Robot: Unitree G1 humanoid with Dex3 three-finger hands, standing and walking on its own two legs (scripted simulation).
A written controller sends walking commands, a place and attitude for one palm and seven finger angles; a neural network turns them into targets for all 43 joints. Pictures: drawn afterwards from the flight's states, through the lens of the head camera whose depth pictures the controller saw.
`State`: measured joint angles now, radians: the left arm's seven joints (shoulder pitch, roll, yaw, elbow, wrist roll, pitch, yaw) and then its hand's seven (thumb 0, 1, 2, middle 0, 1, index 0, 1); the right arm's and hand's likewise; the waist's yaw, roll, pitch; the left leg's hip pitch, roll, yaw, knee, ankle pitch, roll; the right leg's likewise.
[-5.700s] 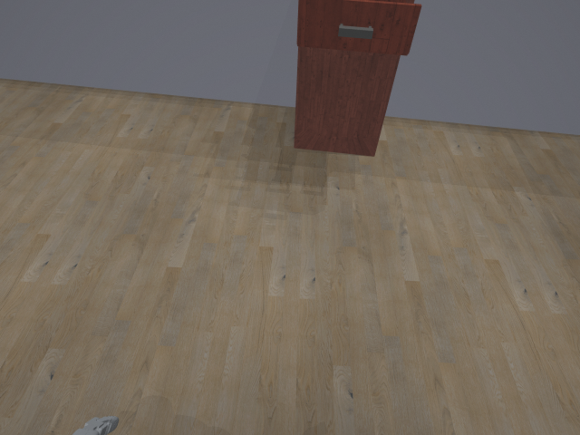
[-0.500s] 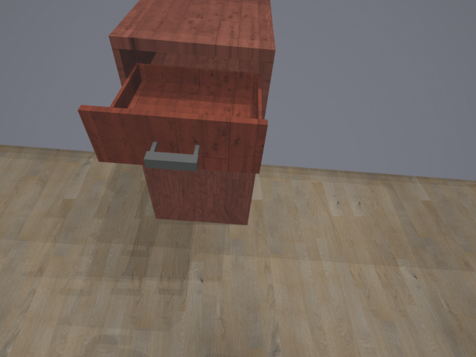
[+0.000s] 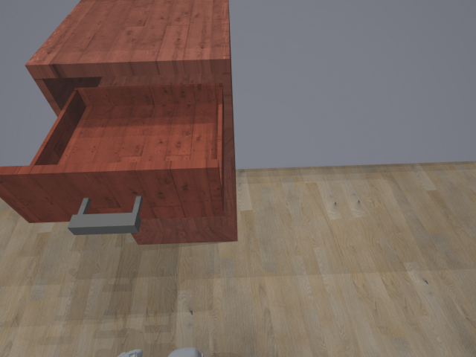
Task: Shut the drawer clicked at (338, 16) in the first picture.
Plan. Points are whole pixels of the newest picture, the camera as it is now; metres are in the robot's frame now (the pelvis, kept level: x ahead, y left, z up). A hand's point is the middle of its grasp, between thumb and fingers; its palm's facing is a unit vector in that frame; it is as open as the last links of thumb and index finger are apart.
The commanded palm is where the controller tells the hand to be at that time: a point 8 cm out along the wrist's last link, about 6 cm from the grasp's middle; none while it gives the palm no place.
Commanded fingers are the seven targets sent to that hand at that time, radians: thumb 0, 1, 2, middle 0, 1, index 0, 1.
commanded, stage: take the last steps up to it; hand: left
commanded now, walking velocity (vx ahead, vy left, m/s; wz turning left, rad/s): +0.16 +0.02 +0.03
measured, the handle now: (109, 212) +0.36 +0.26 +0.02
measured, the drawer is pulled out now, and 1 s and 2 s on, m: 0.30 0.30 0.30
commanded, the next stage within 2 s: come to a stop and stand still in 0.02 s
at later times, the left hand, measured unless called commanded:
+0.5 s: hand out of the picture +0.05 +0.20 -0.18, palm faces +0.01 -0.98 -0.19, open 7.3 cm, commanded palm none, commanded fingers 0.00 0.90 0.90 -0.20 -0.30 -0.20 -0.30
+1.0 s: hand out of the picture +0.01 +0.15 -0.15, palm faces +0.05 -0.97 -0.23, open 7.3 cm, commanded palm none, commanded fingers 0.00 0.90 0.90 -0.20 -0.30 -0.20 -0.30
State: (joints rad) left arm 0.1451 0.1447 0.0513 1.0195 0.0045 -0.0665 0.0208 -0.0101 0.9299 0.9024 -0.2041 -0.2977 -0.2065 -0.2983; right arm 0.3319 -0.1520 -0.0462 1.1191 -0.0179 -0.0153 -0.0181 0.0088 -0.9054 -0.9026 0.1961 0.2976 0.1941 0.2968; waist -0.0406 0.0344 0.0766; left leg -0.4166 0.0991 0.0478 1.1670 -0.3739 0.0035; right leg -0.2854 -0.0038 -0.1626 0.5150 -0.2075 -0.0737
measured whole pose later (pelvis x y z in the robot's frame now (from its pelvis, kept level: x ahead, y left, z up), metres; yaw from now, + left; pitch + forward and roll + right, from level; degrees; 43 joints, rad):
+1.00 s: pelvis +0.01 -0.02 +0.02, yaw -2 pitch +0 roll +2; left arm 0.32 0.12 0.03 1.05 0.03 -0.02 0.03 0.01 0.91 0.90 -0.21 -0.30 -0.21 -0.30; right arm 0.29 -0.23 -0.06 1.09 -0.02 0.07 0.00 0.01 -0.91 -0.90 0.19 0.30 0.19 0.30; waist 0.03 0.02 0.04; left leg -0.37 0.03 0.03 0.85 -0.36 -0.06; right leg -0.17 -0.07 -0.06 0.40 -0.23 -0.01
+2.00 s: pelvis +0.02 +0.01 +0.00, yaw -3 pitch -2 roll +0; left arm 0.22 0.23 -0.01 0.99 0.02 -0.01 0.04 0.01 0.91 0.90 -0.20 -0.30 -0.20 -0.30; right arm 0.20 -0.22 -0.03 1.02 -0.02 0.01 -0.02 0.01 -0.90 -0.90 0.20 0.30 0.19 0.30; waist -0.01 0.01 0.02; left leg -0.21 0.05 0.06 0.55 -0.31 -0.03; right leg -0.22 -0.06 -0.02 0.57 -0.33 0.03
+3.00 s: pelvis +0.09 +0.04 +0.01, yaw +2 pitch +0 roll +2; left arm 0.30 0.14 0.04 1.02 0.03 -0.04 0.03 0.00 0.95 0.90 -0.21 -0.30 -0.21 -0.30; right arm 0.23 -0.20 -0.04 1.02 -0.02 0.01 0.01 0.01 -0.91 -0.90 0.19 0.30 0.19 0.30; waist 0.00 0.03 0.04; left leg -0.44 0.08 0.07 0.77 -0.29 -0.03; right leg -0.13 -0.07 -0.12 0.41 -0.27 -0.01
